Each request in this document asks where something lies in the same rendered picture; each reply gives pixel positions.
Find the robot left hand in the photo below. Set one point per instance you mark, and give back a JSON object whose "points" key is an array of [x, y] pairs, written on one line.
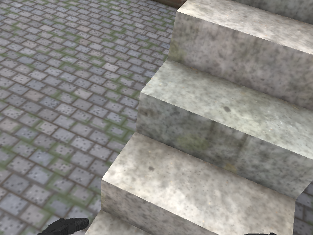
{"points": [[66, 227]]}

